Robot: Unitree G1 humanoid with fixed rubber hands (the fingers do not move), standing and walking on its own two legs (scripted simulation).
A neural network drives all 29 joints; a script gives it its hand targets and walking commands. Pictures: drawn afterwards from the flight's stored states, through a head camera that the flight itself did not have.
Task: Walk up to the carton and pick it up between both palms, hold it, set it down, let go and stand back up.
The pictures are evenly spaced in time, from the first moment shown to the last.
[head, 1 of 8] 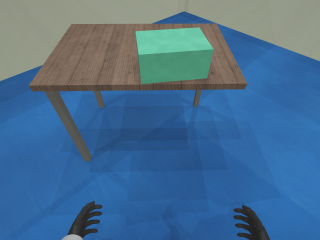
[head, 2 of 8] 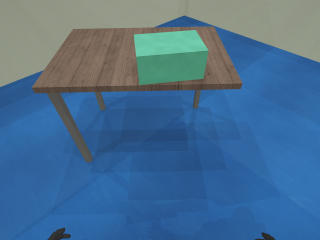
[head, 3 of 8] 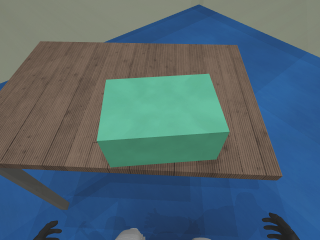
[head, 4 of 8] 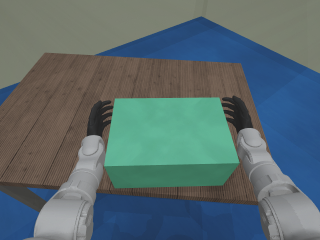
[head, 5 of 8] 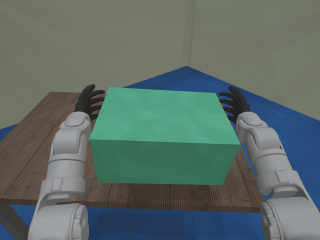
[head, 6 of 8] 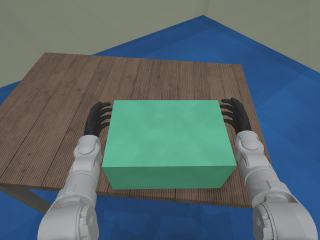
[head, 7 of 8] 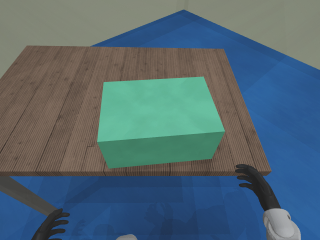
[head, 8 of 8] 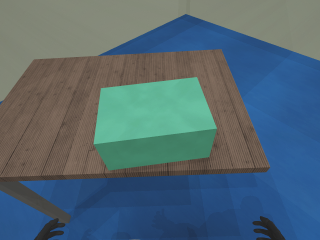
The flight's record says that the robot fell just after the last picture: no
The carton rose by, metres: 0.17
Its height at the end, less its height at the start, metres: +0.00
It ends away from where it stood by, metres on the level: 0.01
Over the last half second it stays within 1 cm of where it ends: yes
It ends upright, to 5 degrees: yes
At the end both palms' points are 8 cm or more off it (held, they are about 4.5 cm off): yes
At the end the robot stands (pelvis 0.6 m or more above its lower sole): yes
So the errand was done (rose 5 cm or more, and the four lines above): yes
